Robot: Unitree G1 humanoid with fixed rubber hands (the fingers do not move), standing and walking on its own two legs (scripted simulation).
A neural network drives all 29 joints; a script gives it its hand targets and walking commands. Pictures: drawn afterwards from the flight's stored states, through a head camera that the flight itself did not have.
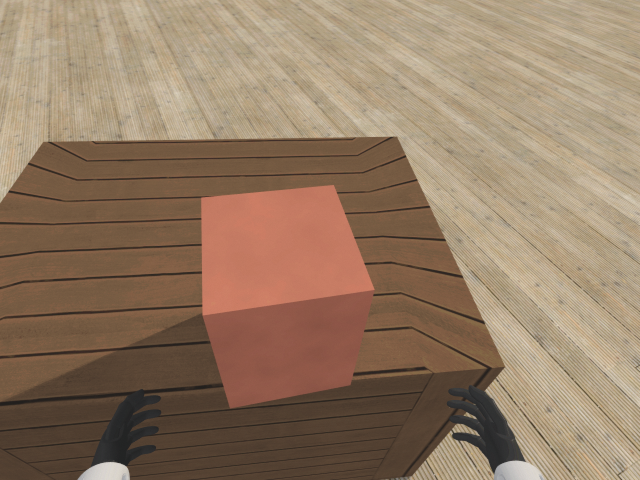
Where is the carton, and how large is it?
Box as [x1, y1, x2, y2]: [201, 185, 374, 407]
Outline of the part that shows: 333,185 201,198 202,313 230,407 350,384 374,289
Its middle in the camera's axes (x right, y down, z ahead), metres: -0.05 +0.08 +0.55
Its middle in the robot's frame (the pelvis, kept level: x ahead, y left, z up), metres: +0.35 +0.05 +0.02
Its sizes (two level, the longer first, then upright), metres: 0.186 0.181 0.241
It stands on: a pedestal, 0.68 m high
